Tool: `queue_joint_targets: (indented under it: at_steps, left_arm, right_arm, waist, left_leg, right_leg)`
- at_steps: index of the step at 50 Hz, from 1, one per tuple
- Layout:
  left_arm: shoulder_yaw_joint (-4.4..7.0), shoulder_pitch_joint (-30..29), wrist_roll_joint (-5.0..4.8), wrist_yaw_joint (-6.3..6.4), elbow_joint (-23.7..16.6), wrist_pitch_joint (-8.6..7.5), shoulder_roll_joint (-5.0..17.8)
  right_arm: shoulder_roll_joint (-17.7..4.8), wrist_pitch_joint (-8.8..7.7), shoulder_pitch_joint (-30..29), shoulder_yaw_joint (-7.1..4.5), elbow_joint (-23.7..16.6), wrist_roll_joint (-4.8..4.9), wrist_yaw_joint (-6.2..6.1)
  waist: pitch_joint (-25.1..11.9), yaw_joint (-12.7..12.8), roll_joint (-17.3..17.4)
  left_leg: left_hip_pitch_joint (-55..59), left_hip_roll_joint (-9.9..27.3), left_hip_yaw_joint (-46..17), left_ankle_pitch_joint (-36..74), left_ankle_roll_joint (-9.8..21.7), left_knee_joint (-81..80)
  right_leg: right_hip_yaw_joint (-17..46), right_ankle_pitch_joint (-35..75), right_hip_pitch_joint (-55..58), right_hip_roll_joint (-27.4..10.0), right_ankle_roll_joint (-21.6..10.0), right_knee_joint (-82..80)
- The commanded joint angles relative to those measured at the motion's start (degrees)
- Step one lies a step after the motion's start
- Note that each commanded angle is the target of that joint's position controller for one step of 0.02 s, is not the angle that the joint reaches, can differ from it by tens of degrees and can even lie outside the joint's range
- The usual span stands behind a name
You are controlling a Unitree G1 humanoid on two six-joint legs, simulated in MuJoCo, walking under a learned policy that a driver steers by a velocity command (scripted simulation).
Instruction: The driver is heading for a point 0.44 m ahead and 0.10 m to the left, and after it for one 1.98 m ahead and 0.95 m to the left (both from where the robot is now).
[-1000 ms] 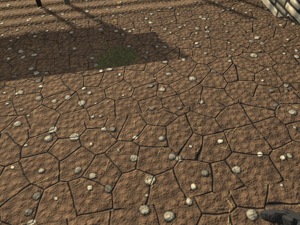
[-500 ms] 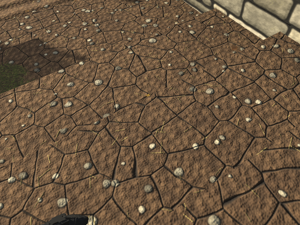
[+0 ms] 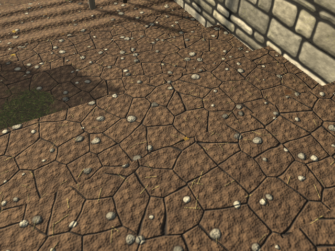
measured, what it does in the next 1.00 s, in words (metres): stands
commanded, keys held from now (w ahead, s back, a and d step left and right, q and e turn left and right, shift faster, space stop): no key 0.90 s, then w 0.10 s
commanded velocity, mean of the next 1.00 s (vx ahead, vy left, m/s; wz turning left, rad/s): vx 0.02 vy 0.00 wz -0.01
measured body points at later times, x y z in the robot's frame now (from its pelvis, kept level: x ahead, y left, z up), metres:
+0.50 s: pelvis +0.02 +0.02 +0.01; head +0.02 +0.03 +0.46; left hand +0.01 +0.25 -0.16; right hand +0.02 -0.20 -0.15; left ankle +0.02 +0.12 -0.74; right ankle +0.03 -0.09 -0.74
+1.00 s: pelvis +0.03 +0.03 +0.00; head +0.02 +0.03 +0.45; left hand +0.00 +0.24 -0.16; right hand +0.00 -0.19 -0.16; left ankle +0.02 +0.12 -0.74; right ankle +0.03 -0.09 -0.74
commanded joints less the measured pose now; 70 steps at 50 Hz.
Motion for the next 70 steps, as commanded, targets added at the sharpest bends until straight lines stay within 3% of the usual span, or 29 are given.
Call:
queue_joint_targets:
  at_steps: [1, 7, 13, 28, 45, 46, 49, 51, 52, 54, 56, 58, 60, 61, 62, 63, 64, 65, 67, 70]
  left_arm:
    - [1.06, 2.06, 0.08, 0.22, -0.08, 0.59, 5.10]
    - [0.55, 2.20, 0.10, 0.27, 2.79, 0.14, 3.79]
    - [0.11, 1.81, 0.00, 0.56, 4.66, 0.13, 2.94]
    - [-0.69, 2.58, -0.04, 0.98, 7.36, 0.22, 1.82]
    - [-1.10, 3.98, 0.06, 1.18, 8.21, 0.01, 0.90]
    - [-1.20, 4.64, 0.13, 1.17, 8.40, 0.04, 0.59]
    - [-0.43, 4.86, 0.73, 0.91, 7.13, 0.39, 1.58]
    - [-0.42, 2.12, 1.69, 0.35, 4.77, 0.27, 0.23]
    - [-0.55, 1.34, 2.13, 0.16, 3.78, -0.13, -0.61]
    - [-0.05, 0.55, 1.79, -0.11, 2.24, -1.09, 0.29]
    - [0.44, 0.67, 1.47, -0.59, 1.02, -1.91, 0.94]
    - [0.59, 3.14, 0.93, -0.81, 0.90, -2.49, -0.20]
    - [1.17, 12.41, 0.85, -0.58, 4.09, -2.71, -0.27]
    - [1.90, 18.49, 1.54, -0.17, 5.21, -3.10, 2.41]
    - [3.49, 23.38, 0.83, -0.01, 5.53, -3.27, 8.58]
    - [3.70, 21.32, 0.76, 0.12, 5.38, -2.81, 8.29]
    - [3.19, 15.69, 0.82, -0.03, 3.13, -3.12, 6.13]
    - [3.07, 12.82, 0.82, -0.08, 1.94, -3.78, 5.37]
    - [2.54, 11.88, 0.24, 0.43, 1.31, -4.97, 3.50]
    - [2.35, 14.89, 0.21, 0.84, 2.85, -5.80, 2.68]
  right_arm:
    - [-5.85, -1.62, 0.60, -0.44, -0.54, 0.77, 0.27]
    - [-4.88, -1.80, 2.21, 0.03, 2.25, 0.90, -0.15]
    - [-4.30, -1.86, 3.06, 0.43, 4.39, 0.97, -0.27]
    - [-2.76, -1.77, 5.76, 1.25, 8.33, 0.88, -0.45]
    - [-1.95, -1.84, 7.13, 1.17, 10.13, 0.93, -0.60]
    - [-1.78, -1.80, 7.70, 1.20, 10.35, 0.87, -0.59]
    - [-5.70, -0.77, 9.25, -0.66, 10.21, 0.74, -0.50]
    - [-6.84, -0.22, 13.02, -1.72, 10.75, 0.49, -0.38]
    - [-6.91, -0.25, 13.69, -2.11, 10.87, 0.36, -0.42]
    - [-7.43, -0.81, 12.66, -2.71, 10.13, 0.02, -0.36]
    - [-7.99, -1.61, 11.14, -3.23, 9.32, 0.00, -0.19]
    - [-7.63, -2.05, 7.95, -3.43, 8.11, 0.62, -0.10]
    - [-6.98, -2.24, 4.57, -3.58, 6.60, 0.81, 0.07]
    - [-4.32, -2.68, 2.73, -2.89, 5.05, 0.67, 0.30]
    - [-0.53, -3.11, 1.60, -1.85, 2.66, 0.80, 0.92]
    - [-5.82, -3.14, -0.15, -2.95, 1.78, -1.22, 1.35]
    - [-5.79, -3.44, -0.66, -3.01, 1.64, -1.01, 1.99]
    - [-4.39, -3.81, 0.46, -2.73, 2.44, -0.45, 2.42]
    - [-4.90, -4.01, 0.42, -3.06, 2.90, -0.65, 3.11]
    - [-3.43, -2.87, -0.39, -2.90, 2.11, -1.03, 3.27]
  waist:
    - [4.78, 0.18, 6.33]
    - [2.64, -0.49, 2.16]
    - [2.23, -0.56, 0.75]
    - [2.85, -0.60, 0.68]
    - [3.33, -0.75, 0.34]
    - [2.07, -0.78, 0.58]
    - [4.26, -1.42, 4.14]
    - [8.26, -3.34, 7.05]
    - [9.18, -3.66, 8.08]
    - [8.59, -3.07, 7.32]
    - [8.06, -1.93, 6.49]
    - [7.64, 0.54, 6.09]
    - [6.69, 4.28, 3.02]
    - [5.79, 6.48, -5.03]
    - [4.73, 7.37, -17.46]
    - [8.14, 5.33, -10.68]
    - [9.78, 2.30, -5.29]
    - [9.19, 0.58, -3.62]
    - [7.32, -0.69, -2.27]
    - [4.64, -1.41, -3.36]
  left_leg:
    - [-5.34, 6.89, -9.02, -4.75, 2.43, -13.05]
    - [0.01, 5.27, -7.19, 0.10, 2.55, -12.26]
    - [0.65, 4.71, -6.54, 2.00, 2.91, -11.77]
    - [0.86, 3.90, -6.14, 3.64, 3.04, -11.33]
    - [1.17, 3.39, -6.06, 3.85, 3.14, -10.99]
    - [1.67, 3.09, -6.19, -0.37, 3.21, -11.69]
    - [0.39, 3.19, -9.85, -23.84, 6.27, -13.26]
    - [1.25, 9.35, -18.75, -34.86, 10.00, -18.20]
    - [0.83, 12.70, -22.73, -35.03, 11.77, -19.86]
    - [0.50, 15.19, -25.09, -31.11, 13.36, -21.10]
    - [0.17, 14.97, -23.09, -27.73, 13.14, -20.04]
    - [-5.11, 11.75, -17.66, -24.77, 11.24, -17.79]
    - [-14.79, 6.24, -11.34, -24.03, 9.05, -9.60]
    - [-21.78, 1.57, -5.55, -21.41, 6.92, 2.90]
    - [-30.44, -4.97, 3.56, -17.57, 4.79, 20.00]
    - [-32.01, -1.84, 0.50, -15.42, 5.52, 27.36]
    - [-30.78, 0.39, -1.26, -9.79, 5.54, 28.95]
    - [-28.59, 1.60, -1.81, -5.80, 5.04, 28.29]
    - [-25.86, 2.50, -0.99, -0.72, 3.75, 25.54]
    - [-23.22, -0.04, 1.54, 3.91, 2.18, 23.78]
  right_leg:
    - [7.33, 0.70, 2.82, -5.66, 0.76, -5.64]
    - [7.81, 2.09, 2.83, -7.01, 1.05, -7.04]
    - [7.73, 2.88, 3.29, -7.55, 1.12, -6.84]
    - [7.53, 3.19, 2.73, -8.16, 1.34, -6.10]
    - [7.39, 2.81, 1.71, -8.32, 1.40, -5.81]
    - [7.07, -0.37, 2.14, -7.80, 1.37, -6.01]
    - [3.28, -17.44, -3.95, -3.23, 0.07, 0.93]
    - [0.20, -17.99, -12.63, -1.77, -0.20, 9.14]
    - [-0.91, -14.32, -13.87, -2.88, -0.21, 13.08]
    - [0.15, -13.40, -15.42, -4.58, -0.73, 17.78]
    - [0.87, -14.64, -14.95, -5.51, -1.25, 17.01]
    - [-0.54, -10.34, -5.83, -4.34, -1.36, 8.64]
    - [-1.30, -9.27, 9.66, -1.39, -1.18, 0.83]
    - [10.64, -17.97, 16.48, -9.36, -2.25, -6.84]
    - [33.24, -34.48, 19.81, -21.98, -6.40, -18.99]
    - [37.82, -38.06, 14.06, -25.09, -9.21, -19.44]
    - [33.60, -32.70, 10.19, -22.87, -8.56, -19.38]
    - [28.51, -24.87, 8.99, -20.46, -7.53, -19.76]
    - [20.17, -9.12, 10.69, -17.20, -5.92, -20.06]
    - [9.57, 19.91, 12.99, -14.37, -4.84, -15.70]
